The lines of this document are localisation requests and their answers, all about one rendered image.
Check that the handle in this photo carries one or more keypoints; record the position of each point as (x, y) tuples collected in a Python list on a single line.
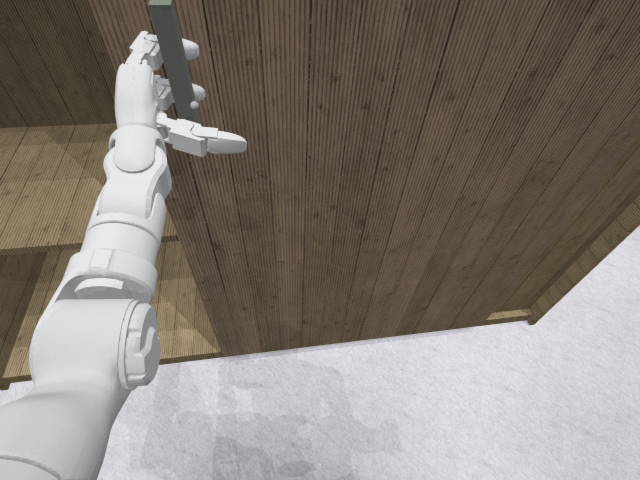
[(167, 30)]

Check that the robot left upper arm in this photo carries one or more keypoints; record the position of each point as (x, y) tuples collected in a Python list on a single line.
[(89, 355)]

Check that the left robot hand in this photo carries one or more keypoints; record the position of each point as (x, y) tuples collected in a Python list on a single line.
[(140, 95)]

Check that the left robot forearm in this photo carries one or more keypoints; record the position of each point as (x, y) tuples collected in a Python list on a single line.
[(118, 255)]

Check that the wardrobe door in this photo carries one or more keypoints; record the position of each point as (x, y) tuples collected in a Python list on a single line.
[(618, 189), (407, 161)]

